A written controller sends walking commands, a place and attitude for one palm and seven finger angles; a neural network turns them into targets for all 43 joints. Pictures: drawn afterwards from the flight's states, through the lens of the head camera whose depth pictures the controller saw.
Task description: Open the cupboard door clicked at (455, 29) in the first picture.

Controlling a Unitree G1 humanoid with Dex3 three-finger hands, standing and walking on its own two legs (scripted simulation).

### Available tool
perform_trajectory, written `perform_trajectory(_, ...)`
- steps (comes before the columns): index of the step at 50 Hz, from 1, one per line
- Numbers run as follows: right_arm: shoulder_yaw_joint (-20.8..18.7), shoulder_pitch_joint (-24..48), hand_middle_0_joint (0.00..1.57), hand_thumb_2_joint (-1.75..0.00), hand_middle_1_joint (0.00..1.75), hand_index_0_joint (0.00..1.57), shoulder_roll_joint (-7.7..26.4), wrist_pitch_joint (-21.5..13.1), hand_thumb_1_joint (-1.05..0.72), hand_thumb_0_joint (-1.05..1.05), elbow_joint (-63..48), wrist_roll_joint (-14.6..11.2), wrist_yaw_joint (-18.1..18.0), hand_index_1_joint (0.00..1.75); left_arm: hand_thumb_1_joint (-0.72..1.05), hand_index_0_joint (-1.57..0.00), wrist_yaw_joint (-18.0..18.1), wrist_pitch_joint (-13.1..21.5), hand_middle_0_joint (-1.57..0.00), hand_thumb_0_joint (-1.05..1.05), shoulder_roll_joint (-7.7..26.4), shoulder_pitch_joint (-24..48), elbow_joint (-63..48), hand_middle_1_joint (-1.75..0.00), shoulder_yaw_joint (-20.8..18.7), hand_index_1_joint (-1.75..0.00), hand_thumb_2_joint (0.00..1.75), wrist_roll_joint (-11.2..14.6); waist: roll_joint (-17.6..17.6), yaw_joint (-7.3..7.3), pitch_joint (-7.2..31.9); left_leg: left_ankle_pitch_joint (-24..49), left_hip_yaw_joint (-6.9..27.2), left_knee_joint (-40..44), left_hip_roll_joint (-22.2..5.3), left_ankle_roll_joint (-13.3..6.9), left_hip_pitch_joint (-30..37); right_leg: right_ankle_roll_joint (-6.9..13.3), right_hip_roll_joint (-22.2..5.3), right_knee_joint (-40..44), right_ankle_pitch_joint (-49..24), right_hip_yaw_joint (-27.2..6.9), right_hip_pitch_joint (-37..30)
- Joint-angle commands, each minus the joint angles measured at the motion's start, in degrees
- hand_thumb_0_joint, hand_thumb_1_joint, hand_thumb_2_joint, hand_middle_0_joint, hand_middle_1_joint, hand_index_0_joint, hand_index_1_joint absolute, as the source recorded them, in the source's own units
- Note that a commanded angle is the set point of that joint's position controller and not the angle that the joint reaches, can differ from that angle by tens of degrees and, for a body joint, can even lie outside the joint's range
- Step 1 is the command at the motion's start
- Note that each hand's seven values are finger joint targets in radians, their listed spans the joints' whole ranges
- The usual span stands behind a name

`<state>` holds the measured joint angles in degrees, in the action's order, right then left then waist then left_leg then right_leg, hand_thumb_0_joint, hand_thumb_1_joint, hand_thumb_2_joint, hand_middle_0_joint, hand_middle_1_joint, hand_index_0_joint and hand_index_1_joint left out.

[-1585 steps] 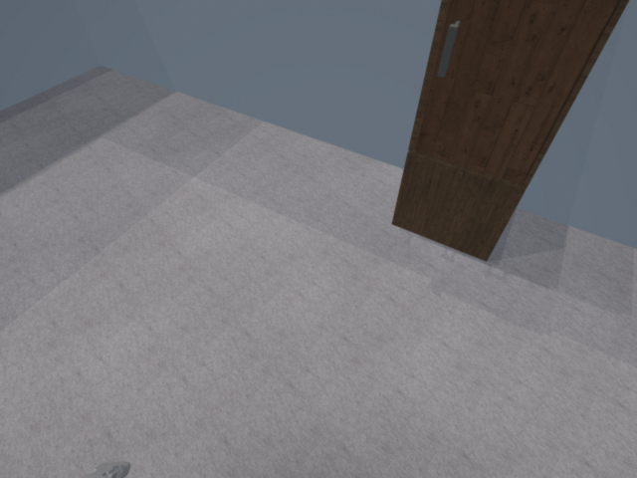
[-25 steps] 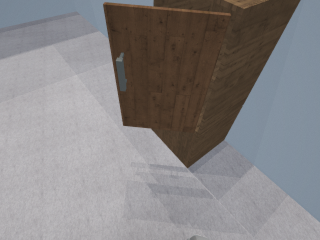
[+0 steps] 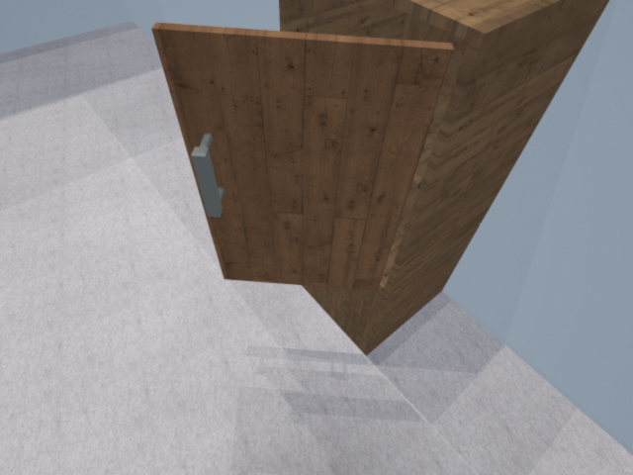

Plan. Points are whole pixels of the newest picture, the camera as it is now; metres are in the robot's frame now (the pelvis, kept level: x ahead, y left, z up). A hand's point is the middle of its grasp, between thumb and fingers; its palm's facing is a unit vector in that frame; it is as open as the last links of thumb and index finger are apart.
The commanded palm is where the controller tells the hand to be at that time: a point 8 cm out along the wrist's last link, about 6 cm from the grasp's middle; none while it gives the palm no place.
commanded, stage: come to a stop and stand still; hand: left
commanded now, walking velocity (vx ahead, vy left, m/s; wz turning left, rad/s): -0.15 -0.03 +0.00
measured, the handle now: (211, 176) +0.55 +0.21 +0.03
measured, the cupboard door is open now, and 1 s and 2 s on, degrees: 47 47 47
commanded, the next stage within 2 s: look again from close up in 1.40 s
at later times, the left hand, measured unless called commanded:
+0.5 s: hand out of the picture +0.01 +0.20 -0.17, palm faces +0.02 -0.97 -0.23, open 7.4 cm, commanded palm none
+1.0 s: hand out of the picture -0.04 +0.24 -0.16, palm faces -0.03 -0.96 -0.28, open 7.4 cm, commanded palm none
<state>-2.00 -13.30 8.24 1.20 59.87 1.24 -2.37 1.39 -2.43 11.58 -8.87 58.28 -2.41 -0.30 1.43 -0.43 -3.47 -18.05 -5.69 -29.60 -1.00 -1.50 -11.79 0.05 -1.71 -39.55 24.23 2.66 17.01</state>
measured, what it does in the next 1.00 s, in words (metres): steps on the spot: left foot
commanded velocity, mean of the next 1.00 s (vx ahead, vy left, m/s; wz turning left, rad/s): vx -0.01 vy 0.01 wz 0.00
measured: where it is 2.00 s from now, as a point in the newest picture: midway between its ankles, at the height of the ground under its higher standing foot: outside the picture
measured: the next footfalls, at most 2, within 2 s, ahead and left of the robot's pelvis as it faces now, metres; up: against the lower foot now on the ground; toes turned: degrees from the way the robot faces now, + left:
left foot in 0.34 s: +0.02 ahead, +0.14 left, +0.00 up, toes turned +1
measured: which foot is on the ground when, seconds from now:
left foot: down 0.00-0.10, up 0.12-0.32, down 0.34-1.00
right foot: down 0.00-1.00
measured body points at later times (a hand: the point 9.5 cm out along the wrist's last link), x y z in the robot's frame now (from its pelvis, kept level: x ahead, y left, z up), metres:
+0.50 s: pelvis -0.03 +0.01 -0.01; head -0.03 +0.01 +0.44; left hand +0.01 +0.25 -0.15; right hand +0.07 -0.23 -0.14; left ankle -0.03 +0.11 -0.73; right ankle -0.02 -0.12 -0.73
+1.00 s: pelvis -0.09 +0.02 +0.00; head -0.10 +0.02 +0.45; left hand -0.04 +0.29 -0.14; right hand -0.08 -0.25 -0.14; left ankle -0.03 +0.11 -0.73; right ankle -0.02 -0.12 -0.73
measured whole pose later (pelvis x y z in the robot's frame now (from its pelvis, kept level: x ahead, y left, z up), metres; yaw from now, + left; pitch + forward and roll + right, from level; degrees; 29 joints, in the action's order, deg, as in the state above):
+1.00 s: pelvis -0.09 +0.02 +0.00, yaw -1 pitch -2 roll +0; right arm -2.5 -18.0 15.0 0.8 58.5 1.3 0.1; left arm 0.5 -0.6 15.0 -16.4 56.2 -0.5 -1.5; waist -0.1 -0.7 0.3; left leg -11.3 -3.2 -29.1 0.9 -2.3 -16.0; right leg -0.7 -1.7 -29.0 11.3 0.2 17.5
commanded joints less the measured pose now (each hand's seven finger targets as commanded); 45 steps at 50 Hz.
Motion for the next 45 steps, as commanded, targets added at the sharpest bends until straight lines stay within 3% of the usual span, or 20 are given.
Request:
perform_trajectory(1, -2.9, -3.1, 0.2, -0.9, 0.3, 0.2, 12.3, -0.2, -0.9, 0.0, -2.5, 0.0, -0.8, 0.3, 0.9, -0.2, 0.3, 1.1, -0.2, 0.0, 4.3, -4.6, -3.5, -0.3, -1.5, -0.3, 0.9, -0.2, -9.2, 0.57, 7.5, 56.8, 9.8, 0.0, -14.0, -5.9, 10.2, 0.7, 0.3, 7.1, -8.6, -0.7, -1.4)
perform_trajectory(2, -3.1, -2.1, 0.2, -0.9, 0.3, 0.2, 12.3, 0.0, -0.9, 0.0, -3.3, -0.3, -0.7, 0.3, 0.9, -0.2, 0.3, 1.4, -0.2, 0.0, 5.5, -6.6, -3.3, -0.3, -1.7, -0.3, 0.9, -0.4, -6.4, 1.18, 9.4, 47.8, 7.8, -2.7, -11.6, -3.5, 7.7, 1.0, -1.2, 11.2, -24.3, -2.2, -6.2)
perform_trajectory(3, -3.2, -2.0, 0.2, -0.9, 0.3, 0.2, 10.9, 0.3, -0.9, 0.0, -4.0, -0.7, -0.5, 0.3, 0.9, -0.2, 0.5, 1.8, -0.2, 0.0, 7.5, -7.2, -3.1, -0.3, -1.9, -0.3, 0.9, -0.7, -0.4, 0.75, 9.8, 31.8, 4.7, -6.1, -7.4, -0.3, 2.4, 2.9, -6.6, 12.6, -41.0, -8.2, -9.9)
perform_trajectory(4, -3.0, -2.8, 0.2, -0.9, 0.3, 0.2, 9.2, 0.7, -0.9, 0.0, -4.3, -0.9, 0.1, 0.3, 0.9, -0.2, 0.4, 2.1, -0.2, 0.0, 9.9, -6.3, -3.2, -0.3, -1.8, -0.3, 0.9, -1.0, 5.6, -0.16, 8.0, 9.9, 1.1, -10.7, -2.1, 2.4, -2.7, 7.1, -14.9, 14.4, -51.3, -13.3, -9.9)
perform_trajectory(5, -2.4, -1.0, 0.2, -0.9, 0.3, 0.2, 6.6, 1.4, -0.9, 0.0, -4.8, -1.0, 0.3, 0.3, 0.9, -0.2, 0.6, 2.4, -0.2, 0.0, 9.8, -7.0, -2.6, -0.3, -1.9, -0.3, 0.9, -0.9, 11.9, 1.2, 6.5, -13.1, 2.2, -18.1, 1.5, 3.3, -6.6, 11.3, -18.7, 17.7, -58.7, -16.9, -9.7)
perform_trajectory(6, -2.3, 1.3, 0.2, -0.9, 0.3, 0.2, 6.9, 2.0, -0.9, 0.0, -5.2, -0.9, 0.2, 0.3, 0.9, -0.2, 1.0, 2.4, -0.2, 0.0, 9.7, -6.8, -2.5, -0.3, -1.8, -0.3, 0.9, -0.9, 10.9, 2.06, 5.7, -17.2, 6.3, -24.1, 1.2, 2.8, -9.1, 13.0, -19.2, 18.1, -59.7, -17.8, -9.4)
perform_trajectory(9, -1.6, 3.3, 0.2, -0.9, 0.3, 0.2, 6.9, 1.7, -0.9, 0.0, -5.0, -1.1, 0.5, 0.3, 0.9, -0.2, 1.1, 2.6, -0.2, 0.0, 9.3, -5.4, -2.7, -0.3, -1.6, -0.3, 0.9, -0.9, 8.1, 1.27, 5.7, -13.9, 6.7, -24.6, 0.9, 3.6, -12.0, 12.7, -15.6, 16.5, -60.6, -12.9, -13.2)
perform_trajectory(12, -1.0, 2.4, 0.2, -0.9, 0.3, 0.2, 5.8, 1.0, -0.9, 0.0, -4.0, -1.2, 1.0, 0.3, 0.9, -0.2, 0.9, 2.7, -0.2, 0.0, 9.8, -5.0, -2.4, -0.3, -1.5, -0.3, 0.9, -1.0, 7.5, 0.92, 7.3, -8.0, 4.0, -11.7, 1.2, 3.9, -6.5, 10.6, -12.8, 16.5, -52.0, -10.8, -13.1)
perform_trajectory(14, -0.7, 0.1, 0.2, -0.9, 0.3, 0.2, 5.7, 0.5, -0.9, 0.0, -2.9, -1.1, 1.0, 0.3, 0.9, -0.2, 0.6, 2.7, -0.2, 0.0, 9.6, -4.4, -1.8, -0.3, -1.3, -0.3, 0.9, -0.6, 6.5, -0.32, 6.9, 0.3, 3.6, 0.3, 1.2, 3.7, 0.3, 8.2, -11.4, 15.6, -42.7, -10.5, -9.4)
perform_trajectory(15, -0.8, 0.5, 0.2, -0.9, 0.3, 0.2, 10.8, -0.4, -0.9, 0.0, -9.3, 0.0, 1.3, 0.3, 0.9, -0.2, 1.6, 2.5, -0.2, 0.0, 12.4, -4.5, -6.3, -0.3, 0.3, -0.3, 0.9, -1.3, -2.8, -2.78, 2.7, 12.8, 8.0, 9.5, -0.6, 2.0, -0.7, 3.5, -8.1, 7.0, -38.8, -9.0, -10.1)
perform_trajectory(16, -2.1, -0.5, 0.2, -0.9, 0.3, 0.2, 12.7, -2.3, -0.9, 0.0, -10.3, 0.5, 1.2, 0.3, 0.9, -0.2, 1.8, 2.3, -0.2, 0.0, 8.4, -7.0, -8.2, -0.3, -0.3, -0.3, 0.9, -0.7, -12.4, -0.49, 11.3, 24.2, 10.8, 6.2, -6.1, 0.5, 4.0, 1.3, -4.0, 2.9, -17.7, -3.8, -5.4)
perform_trajectory(17, -2.2, 0.7, 0.2, -0.9, 0.3, 0.2, 13.4, -2.2, -0.9, 0.0, -12.0, 0.7, 1.0, 0.3, 0.9, -0.2, 1.4, 2.4, -0.2, 0.0, 7.3, -8.8, -9.5, -0.3, -0.1, -0.3, 0.9, -0.8, -14.5, 0.39, 14.3, 31.5, 12.5, 2.1, -9.2, -1.5, 7.3, 1.4, -1.9, 4.7, -9.9, -2.6, -0.8)
perform_trajectory(18, -2.1, 0.3, 0.2, -0.9, 0.3, 0.2, 12.7, -2.0, -0.9, 0.0, -13.5, 0.7, 0.5, 0.3, 0.9, -0.2, 1.3, 2.4, -0.2, 0.0, 5.8, -9.9, -10.4, -0.3, 0.0, -0.3, 0.9, -1.0, -7.9, 0.35, 12.9, 31.5, 12.4, 0.4, -9.9, -2.8, 5.3, 1.6, -0.8, 6.3, -8.5, -1.7, 0.2)
perform_trajectory(19, -2.3, 0.9, 0.2, -0.9, 0.3, 0.2, 12.3, -2.0, -0.9, 0.0, -13.5, 0.5, 0.3, 0.3, 0.9, -0.2, 1.3, 2.1, -0.2, 0.0, 5.5, -9.6, -9.9, -0.3, 0.3, -0.3, 0.9, -1.4, -9.8, 0.46, 9.6, 30.6, 12.9, 0.1, -8.8, -3.0, 2.0, 1.5, -0.2, 5.6, -10.8, -1.7, 0.6)
perform_trajectory(21, -2.0, 1.6, 0.2, -0.9, 0.3, 0.2, 11.2, -1.8, -0.9, 0.0, -15.0, 0.2, 0.3, 0.3, 0.9, -0.2, 0.9, 1.8, -0.2, 0.0, 6.1, -10.7, -10.0, -0.3, 0.4, -0.3, 0.9, -1.5, -5.9, 0.94, 3.7, 20.8, 11.3, 0.6, -6.9, -2.5, -5.0, 1.8, -0.8, 7.0, -12.7, -3.0, -0.3)
perform_trajectory(23, -2.0, 0.3, 0.2, -0.9, 0.3, 0.2, 10.8, -2.0, -0.9, 0.0, -15.2, 0.1, 0.5, 0.3, 0.9, -0.2, 0.7, 2.1, -0.2, 0.0, 6.7, -10.6, -10.9, -0.3, 0.2, -0.3, 0.9, -1.4, -2.6, 0.41, 3.3, 15.5, 9.9, 0.2, -4.8, -1.8, -6.0, 2.4, -1.9, 7.3, -16.5, -5.7, 0.0)
perform_trajectory(27, -1.7, -0.8, 0.2, -0.9, 0.3, 0.2, 10.0, -2.1, -0.9, 0.0, -14.5, 0.0, 1.0, 0.3, 0.9, -0.2, 0.6, 2.5, -0.2, 0.0, 8.5, -9.8, -11.4, -0.3, 0.1, -0.3, 0.9, -1.0, -0.2, -0.02, 3.7, 7.1, 8.6, 0.2, -2.8, -1.4, -6.4, 3.0, -3.7, 10.2, -13.9, -8.7, 0.3)
perform_trajectory(32, -1.9, -1.0, 0.2, -0.9, 0.3, 0.2, 11.3, -2.3, -0.9, 0.0, -12.8, 0.1, 1.5, 0.3, 0.9, -0.2, 0.5, 2.7, -0.2, 0.0, 9.6, -7.7, -11.1, -0.3, -0.1, -0.3, 0.9, -1.0, -0.4, 0.03, 0.8, -0.7, 10.3, 4.7, -3.2, -1.8, -8.2, 2.6, -3.3, 12.9, -4.8, -8.7, 1.9)
perform_trajectory(39, -2.2, -1.2, 0.2, -0.9, 0.3, 0.2, 13.6, -2.5, -0.9, 0.0, -9.9, 0.2, 1.7, 0.3, 0.9, -0.2, 0.2, 2.7, -0.2, 0.0, 10.0, -7.6, -8.7, -0.3, -0.3, -0.3, 0.9, -1.2, -3.1, 0.74, 0.4, -11.5, 13.4, 12.4, -5.3, -2.1, -11.7, 1.6, -2.3, 13.1, -3.5, -6.1, -1.3)
perform_trajectory(45, -2.2, -2.2, 0.2, -0.9, 0.3, 0.2, 14.5, -2.3, -0.9, 0.0, -6.9, 0.2, 1.8, 0.3, 0.9, -0.2, -0.1, 3.0, -0.2, 0.0, 11.5, -7.4, -6.6, -0.3, -0.4, -0.3, 0.9, -1.2, -0.5, 0.45, -0.1, -12.2, 12.6, 12.0, -4.5, -1.7, -10.7, 1.9, -3.4, 16.9, 1.2, -8.4, -0.2)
